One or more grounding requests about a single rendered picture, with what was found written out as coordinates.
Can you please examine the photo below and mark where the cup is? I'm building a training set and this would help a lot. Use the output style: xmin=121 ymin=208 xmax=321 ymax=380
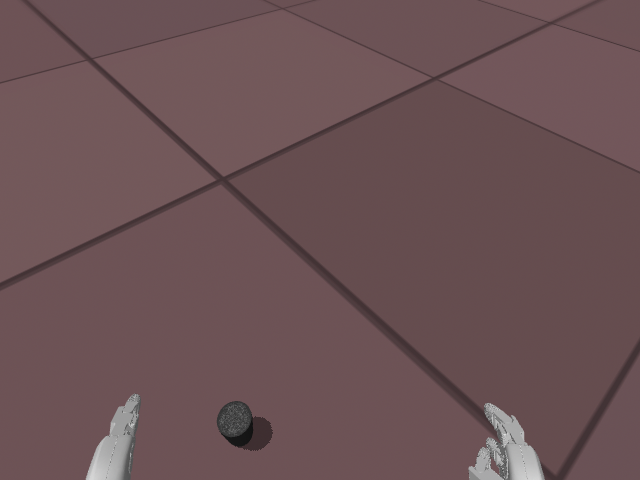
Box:
xmin=217 ymin=401 xmax=253 ymax=447

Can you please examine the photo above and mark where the left robot hand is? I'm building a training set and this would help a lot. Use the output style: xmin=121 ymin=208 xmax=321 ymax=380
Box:
xmin=86 ymin=394 xmax=141 ymax=480

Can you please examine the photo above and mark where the right robot hand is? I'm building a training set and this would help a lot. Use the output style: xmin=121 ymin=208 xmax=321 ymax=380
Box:
xmin=469 ymin=403 xmax=545 ymax=480

